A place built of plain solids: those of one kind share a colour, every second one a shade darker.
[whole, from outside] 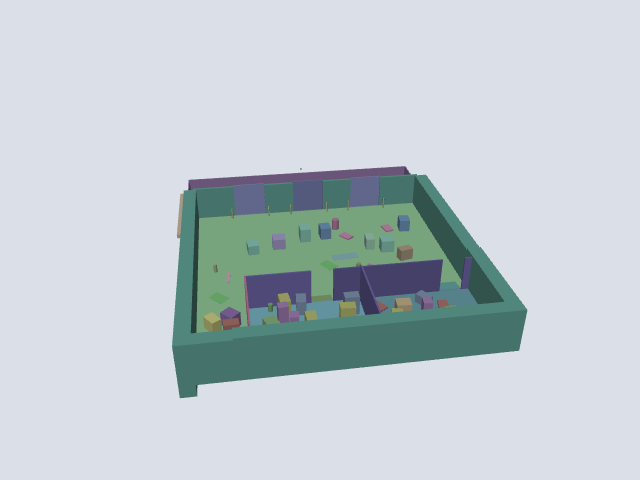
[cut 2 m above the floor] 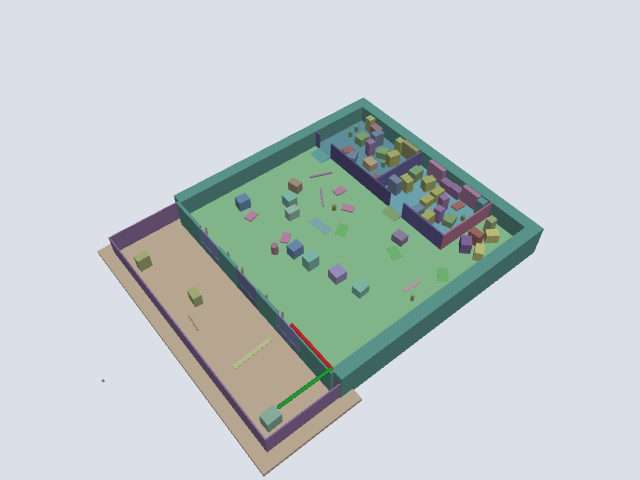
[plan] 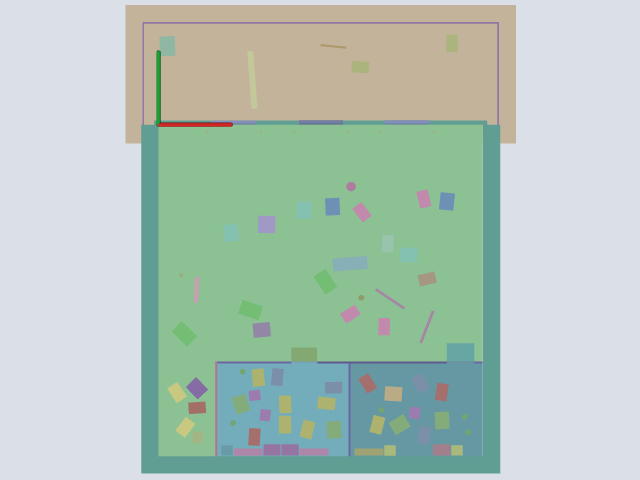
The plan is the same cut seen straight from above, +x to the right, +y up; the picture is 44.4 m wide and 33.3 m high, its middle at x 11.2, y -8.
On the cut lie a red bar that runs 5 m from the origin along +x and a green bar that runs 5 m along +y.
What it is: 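A cold room's door; a ramp of 0.15 m up onto its insulated floor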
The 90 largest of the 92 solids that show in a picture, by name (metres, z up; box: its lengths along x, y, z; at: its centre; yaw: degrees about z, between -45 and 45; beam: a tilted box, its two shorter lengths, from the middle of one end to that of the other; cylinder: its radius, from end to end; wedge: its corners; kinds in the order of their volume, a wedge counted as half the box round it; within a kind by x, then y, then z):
{
 "floor_hall_concrete_1": {"box": [22.5, 23.0, 1.45], "at": [11.25, -11.5, -0.72]},
 "wall_metal_1": {"box": [1.2, 24.2, 4.65], "at": [-0.6, -12.1, 0.88]},
 "wall_metal_2": {"box": [4.0, 0.3, 4.65], "at": [1.7, 0.15, 0.88]},
 "wall_metal_3": {"box": [6.4, 1.2, 3.6], "at": [2.0, -23.6, 1.4]},
 "wall_metal_4": {"box": [2.9, 0.3, 4.65], "at": [8.25, 0.15, 0.88]},
 "wall_metal_5": {"box": [20.9, 1.2, 3.75], "at": [13.25, -23.6, 1.48]},
 "wall_metal_6": {"box": [2.9, 0.3, 4.65], "at": [14.25, 0.15, 0.88]},
 "wall_metal_7": {"box": [4.0, 0.3, 4.65], "at": [20.8, 0.15, 0.88]},
 "wall_metal_8": {"box": [1.2, 8.9, 3.75], "at": [23.1, -19.75, 1.48]},
 "wall_metal_9": {"box": [1.2, 17.7, 4.65], "at": [23.1, -8.85, 0.88]},
 "yard_yard_concrete_1": {"box": [27.1, 9.6, 0.4], "at": [11.25, 3.5, -1.25]},
 "floor_cold_tile_1": {"box": [9.25, 6.5, 0.55], "at": [8.62, -19.75, -0.12]},
 "floor_cold_tile_2": {"box": [9.25, 6.5, 0.55], "at": [17.88, -19.75, -0.12]},
 "fence_metal_1": {"box": [0.12, 7.24, 2.6], "at": [-1.06, 3.5, -0.15]},
 "fence_metal_2": {"box": [24.74, 0.12, 2.6], "at": [11.25, 7.06, -0.15]},
 "fence_metal_3": {"box": [0.12, 7.24, 2.6], "at": [23.56, 3.5, -0.15]},
 "wall_cold_metal_1": {"box": [5.2, 0.15, 3.25], "at": [6.6, -16.5, 1.57]},
 "wall_cold_metal_2": {"box": [0.15, 6.5, 3.25], "at": [13.25, -19.75, 1.73]},
 "wall_cold_metal_3": {"box": [9.0, 0.15, 3.25], "at": [15.5, -16.5, 1.57]},
 "wall_cold_metal_4": {"box": [0.6, 0.15, 3.25], "at": [22.2, -16.5, 1.57]},
 "load_sacks_1": {"box": [0.84, 1.22, 1.45], "at": [6.92, -17.55, 0.87], "yaw": 5.6},
 "load_sacks_2": {"box": [0.84, 1.22, 1.08], "at": [8.78, -20.81, 0.69], "yaw": 0.3},
 "load_sacks_3": {"box": [0.84, 1.22, 0.89], "at": [8.78, -19.4, 0.59], "yaw": 2.2},
 "load_sacks_4": {"box": [0.84, 1.22, 1.24], "at": [10.33, -21.14, 0.77], "yaw": -14.3},
 "load_sacks_5": {"box": [1.22, 0.84, 1.5], "at": [11.65, -19.34, 0.9], "yaw": -5.6},
 "load_sacks_6": {"box": [0.84, 1.22, 1.42], "at": [15.18, -20.82, 0.86], "yaw": -14.1},
 "load_cartons_1": {"box": [0.8, 1.2, 1.27], "at": [8.24, -17.51, 0.79], "yaw": -5.5},
 "load_cartons_2": {"box": [1.2, 0.8, 1.67], "at": [12.15, -18.24, 0.98], "yaw": 0.5},
 "load_cartons_3": {"box": [0.8, 1.2, 0.78], "at": [18.19, -17.96, 0.54], "yaw": 33.0},
 "load_cartons_4": {"box": [0.8, 1.2, 1.65], "at": [18.42, -21.55, 0.97], "yaw": -6.0},
 "load_crate_1": {"box": [1.0, 1.2, 0.74], "at": [5.71, -19.39, 0.52], "yaw": 17.8},
 "load_crate_2": {"box": [1.0, 1.2, 1.11], "at": [12.18, -21.17, 0.71], "yaw": 4.0},
 "load_crate_3": {"box": [1.2, 1.0, 0.77], "at": [16.72, -20.81, 0.54], "yaw": 31.4},
 "load_crate_4": {"box": [1.0, 1.2, 0.95], "at": [19.67, -20.52, 0.62], "yaw": 2.7},
 "load_crate_hall_1": {"box": [1.0, 1.2, 0.92], "at": [5.04, -7.51, 0.46], "yaw": 5.5},
 "load_crate_hall_2": {"box": [1.0, 1.2, 1.35], "at": [10.1, -5.94, 0.67], "yaw": 0.9},
 "load_crate_hall_3": {"box": [1.2, 1.0, 1.16], "at": [17.36, -9.04, 0.58], "yaw": -1.3},
 "floor_sill_concrete_1": {"box": [3.1, 0.3, 1.45], "at": [5.25, 0.15, -0.72]},
 "floor_sill_concrete_2": {"box": [3.1, 0.3, 1.45], "at": [11.25, 0.15, -0.72]},
 "floor_sill_concrete_3": {"box": [3.1, 0.3, 1.45], "at": [17.25, 0.15, -0.72]},
 "shelf_c0e_1": {"box": [2.0, 0.5, 1.96], "at": [6.21, -22.71, 1.13]},
 "shelf_c0e_2": {"box": [2.0, 0.5, 1.95], "at": [10.79, -22.71, 1.13]},
 "shutter_metal_1": {"box": [3.1, 0.12, 3.3], "at": [5.25, 0.2, 1.65]},
 "shutter_metal_2": {"box": [3.1, 0.12, 3.3], "at": [11.25, 0.2, 1.65]},
 "shutter_metal_3": {"box": [3.1, 0.12, 3.3], "at": [17.25, 0.2, 1.65]},
 "wall_cold_end_metal_1": {"box": [0.15, 6.58, 3.25], "at": [4.0, -19.71, 1.57]},
 "cage_1": {"box": [0.8, 0.72, 1.68], "at": [6.67, -18.78, 0.99], "yaw": 5.7},
 "cage_2": {"box": [0.72, 0.8, 1.72], "at": [7.4, -20.16, 1.01], "yaw": -6.5},
 "cage_3": {"box": [0.72, 0.8, 1.74], "at": [17.76, -20.0, 1.02], "yaw": -6.4},
 "ibc_hall_1": {"box": [1.0, 1.2, 1.16], "at": [12.07, -5.69, 0.58], "yaw": 2.6},
 "ibc_hall_2": {"box": [1.0, 1.2, 1.16], "at": [20.01, -5.32, 0.58], "yaw": -6.0},
 "pallets_yard_1": {"box": [1.2, 0.8, 1.25], "at": [14.0, 3.99, -0.42], "yaw": -4.1},
 "pallets_yard_2": {"box": [0.8, 1.2, 1.49], "at": [20.36, 5.64, -0.3], "yaw": 0.3},
 "load_sacks_nook_1": {"box": [0.84, 1.22, 1.08], "at": [1.28, -18.59, 0.54], "yaw": 34.2},
 "load_sacks_nook_2": {"box": [0.84, 1.22, 1.05], "at": [1.86, -20.99, 0.53], "yaw": -37.2},
 "shelf_c1e_1": {"box": [2.0, 0.5, 1.93], "at": [14.6, -22.71, 1.11]},
 "bigbin_yard_1": {"box": [1.07, 1.37, 1.31], "at": [0.61, 5.45, -0.4], "yaw": 2.2},
 "cage_c1e_1": {"box": [0.8, 0.72, 1.66], "at": [16.06, -22.6, 0.98]},
 "cage_c1e_2": {"box": [0.8, 0.72, 1.65], "at": [20.7, -22.6, 0.98]},
 "load_cartons_c0e_1": {"box": [1.2, 0.8, 1.03], "at": [7.87, -22.56, 0.66]},
 "load_cartons_c0e_2": {"box": [1.2, 0.8, 0.9], "at": [9.13, -22.56, 0.6]},
 "load_drums_hall_1": {"box": [1.2, 1.2, 1.05], "at": [7.5, -6.92, 0.52], "yaw": -1.5},
 "load_crate_nook_1": {"box": [1.0, 1.2, 1.2], "at": [2.66, -18.29, 0.6], "yaw": 44.2},
 "load_cartons_nook_1": {"box": [1.2, 0.8, 1.32], "at": [2.68, -19.64, 0.66], "yaw": 3.8},
 "pallets_hall_1": {"box": [0.8, 1.2, 1.1], "at": [15.9, -8.26, 0.55], "yaw": -3.7},
 "load_cartons_c1e_1": {"box": [1.2, 0.8, 1.09], "at": [19.64, -22.56, 0.7]},
 "load_cartons_hall_1": {"box": [1.2, 0.8, 1.05], "at": [18.63, -10.71, 0.53], "yaw": 13.4},
 "stillage_hall_1": {"box": [1.2, 1.0, 0.84], "at": [7.16, -14.24, 0.42], "yaw": 5.7},
 "stillage_1": {"box": [1.2, 1.0, 0.84], "at": [16.29, -18.68, 0.57], "yaw": -3.6},
 "cage_c0e_1": {"box": [0.8, 0.72, 1.73], "at": [4.75, -22.6, 1.02]},
 "cage_nook_1": {"box": [0.72, 0.8, 1.67], "at": [2.73, -21.69, 0.83], "yaw": -1.1},
 "pallet_hall_1": {"box": [1.2, 0.8, 0.19], "at": [13.3, -13.15, 0.05], "yaw": 32.8},
 "pallet_hall_2": {"box": [0.8, 1.2, 0.19], "at": [14.11, -6.07, 0.05], "yaw": 37.8},
 "pallet_hall_3": {"box": [0.8, 1.2, 0.19], "at": [15.65, -14.01, 0.05], "yaw": -1.0},
 "pallet_hall_4": {"box": [0.8, 1.2, 0.19], "at": [18.41, -5.15, 0.05], "yaw": 13.6},
 "ramp_cold_concrete_1": {"wedge": [[20.0, -16.43, -0.4], [20.0, -16.43, 0.15], [20.0, -15.15, -0.4], [20.0, -15.15, 0.0], [21.9, -16.43, -0.4], [21.9, -16.43, 0.15], [21.9, -15.15, -0.4], [21.9, -15.15, 0.0]]},
 "pallet_1": {"box": [0.8, 1.2, 0.19], "at": [6.65, -21.67, 0.2], "yaw": -3.2},
 "pallet_2": {"box": [0.8, 1.2, 0.19], "at": [14.51, -17.95, 0.2], "yaw": 31.6},
 "pallet_3": {"box": [0.8, 1.2, 0.19], "at": [19.65, -18.56, 0.2], "yaw": -8.4},
 "ramp_cold_metal_1": {"wedge": [[9.2, -16.43, -0.4], [9.2, -16.43, 0.15], [9.2, -15.46, -0.4], [9.2, -15.46, 0.0], [11.0, -16.43, -0.4], [11.0, -16.43, 0.15], [11.0, -15.46, -0.4], [11.0, -15.46, 0.0]]},
 "tyres_hall_1": {"cylinder": 0.33, "from": [13.36, -4.3, 0.0], "to": [13.36, -4.3, 1.03]},
 "plate_hall_1": {"box": [1.0, 1.5, 0.06], "at": [1.8, -14.51, -0.02], "yaw": 44.8},
 "plate_hall_2": {"box": [1.5, 1.0, 0.07], "at": [6.38, -12.86, -0.02], "yaw": -18.6},
 "plate_hall_3": {"box": [1.0, 1.5, 0.06], "at": [11.57, -10.9, -0.02], "yaw": 33.6},
 "hump_yard_1": {"box": [0.42, 4.0, 0.12], "at": [6.51, 3.11, -1.04], "yaw": 4.3},
 "baulk_hall_1": {"box": [2.4, 0.2, 0.18], "at": [16.06, -12.08, 0.04], "yaw": -33.5},
 "baulk_hall_2": {"box": [0.2, 2.4, 0.19], "at": [18.62, -14.03, 0.04], "yaw": -21.3},
 "mat_hall_1": {"box": [2.4, 0.9, 0.07], "at": [13.3, -9.65, -0.02], "yaw": 4.3},
 "keg_1": {"cylinder": 0.2, "from": [5.83, -17.13, 0.15], "to": [5.83, -17.13, 0.81]},
 "floor_coldsill_tile_1": {"box": [1.8, 0.07, 0.55], "at": [10.1, -16.46, -0.12]}
}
